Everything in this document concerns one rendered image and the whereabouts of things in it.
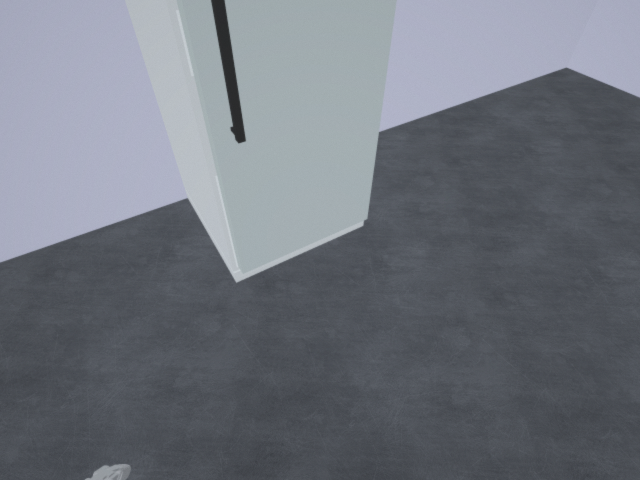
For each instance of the handle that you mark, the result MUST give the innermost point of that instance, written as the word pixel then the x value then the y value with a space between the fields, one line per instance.
pixel 222 28

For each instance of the fridge door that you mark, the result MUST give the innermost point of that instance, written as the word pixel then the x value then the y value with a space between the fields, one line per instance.
pixel 311 77

